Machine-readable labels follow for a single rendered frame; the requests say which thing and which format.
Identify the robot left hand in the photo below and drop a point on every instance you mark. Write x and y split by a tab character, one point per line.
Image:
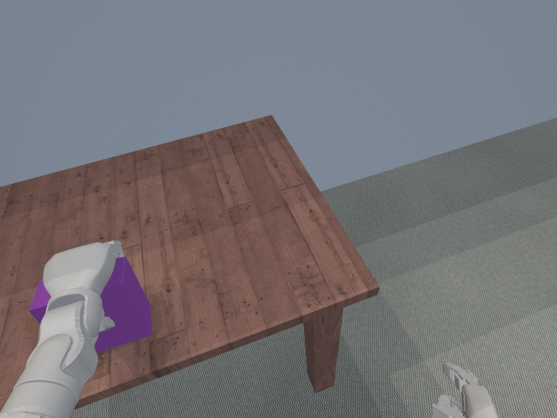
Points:
89	267

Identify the left robot forearm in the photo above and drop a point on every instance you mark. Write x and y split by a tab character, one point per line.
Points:
63	360

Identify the table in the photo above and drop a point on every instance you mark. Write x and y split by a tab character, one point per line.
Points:
227	234

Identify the sponge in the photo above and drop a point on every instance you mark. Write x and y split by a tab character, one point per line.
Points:
124	302

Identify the robot right hand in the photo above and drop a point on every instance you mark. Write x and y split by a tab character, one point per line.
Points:
476	401

